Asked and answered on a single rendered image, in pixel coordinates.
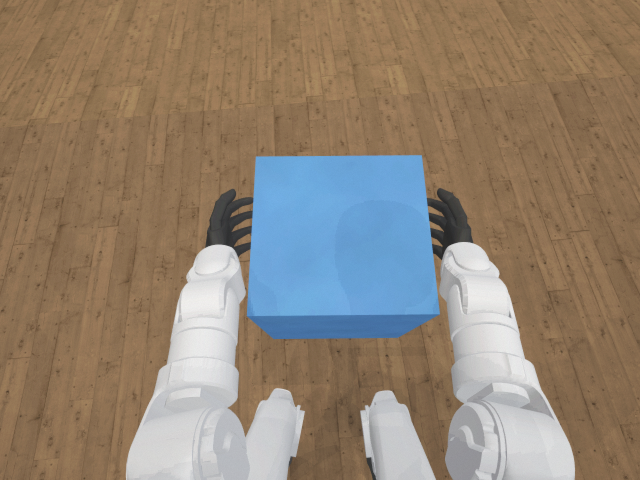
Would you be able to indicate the robot right upper arm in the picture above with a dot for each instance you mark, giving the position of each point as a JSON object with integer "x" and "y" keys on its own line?
{"x": 492, "y": 441}

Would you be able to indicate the right robot hand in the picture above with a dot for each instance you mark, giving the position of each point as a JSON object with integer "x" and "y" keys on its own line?
{"x": 454, "y": 223}

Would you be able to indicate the left robot hand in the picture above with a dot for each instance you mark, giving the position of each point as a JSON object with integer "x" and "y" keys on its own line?
{"x": 222, "y": 224}

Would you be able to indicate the robot left upper arm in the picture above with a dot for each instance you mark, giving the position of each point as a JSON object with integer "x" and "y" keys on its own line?
{"x": 206, "y": 443}

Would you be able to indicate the robot right forearm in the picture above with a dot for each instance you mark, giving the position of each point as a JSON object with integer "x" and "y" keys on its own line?
{"x": 489, "y": 359}

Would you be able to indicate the carton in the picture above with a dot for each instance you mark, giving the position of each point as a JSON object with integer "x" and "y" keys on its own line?
{"x": 340, "y": 247}

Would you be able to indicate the left robot thigh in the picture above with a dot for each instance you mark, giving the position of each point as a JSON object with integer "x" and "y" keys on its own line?
{"x": 273, "y": 438}

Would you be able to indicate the left robot shin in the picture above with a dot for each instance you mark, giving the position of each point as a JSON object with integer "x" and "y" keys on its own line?
{"x": 279, "y": 393}

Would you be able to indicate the robot left forearm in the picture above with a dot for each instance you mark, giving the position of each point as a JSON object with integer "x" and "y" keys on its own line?
{"x": 200, "y": 369}

